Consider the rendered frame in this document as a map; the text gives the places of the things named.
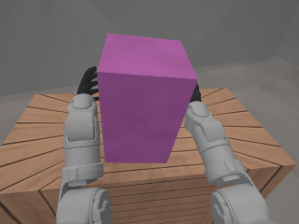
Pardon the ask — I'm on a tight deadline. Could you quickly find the robot right forearm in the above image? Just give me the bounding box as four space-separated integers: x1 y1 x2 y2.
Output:
184 101 270 216

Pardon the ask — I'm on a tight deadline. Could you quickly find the right robot upper arm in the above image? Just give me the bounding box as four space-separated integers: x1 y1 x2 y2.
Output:
210 183 277 224

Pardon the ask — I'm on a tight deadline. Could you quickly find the pedestal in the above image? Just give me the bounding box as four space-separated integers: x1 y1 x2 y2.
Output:
0 88 297 224

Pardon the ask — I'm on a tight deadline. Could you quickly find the left robot hand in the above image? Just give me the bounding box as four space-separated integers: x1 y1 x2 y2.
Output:
77 66 100 102

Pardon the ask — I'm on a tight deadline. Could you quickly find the right robot hand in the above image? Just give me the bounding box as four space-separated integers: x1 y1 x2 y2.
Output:
190 83 202 103

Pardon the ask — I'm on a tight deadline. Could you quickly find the robot left forearm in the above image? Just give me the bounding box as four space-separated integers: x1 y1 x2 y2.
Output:
56 93 104 224

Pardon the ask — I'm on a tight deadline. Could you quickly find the carton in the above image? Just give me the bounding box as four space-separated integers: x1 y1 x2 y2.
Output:
97 33 198 163

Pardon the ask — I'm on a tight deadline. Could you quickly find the left robot upper arm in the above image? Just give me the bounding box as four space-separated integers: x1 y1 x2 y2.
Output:
57 187 112 224

